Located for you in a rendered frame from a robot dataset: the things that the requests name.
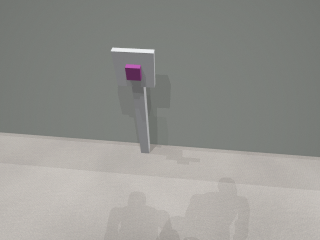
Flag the panel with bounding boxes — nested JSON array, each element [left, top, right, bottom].
[[111, 47, 156, 154]]

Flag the button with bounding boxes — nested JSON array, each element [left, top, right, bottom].
[[125, 64, 142, 81]]

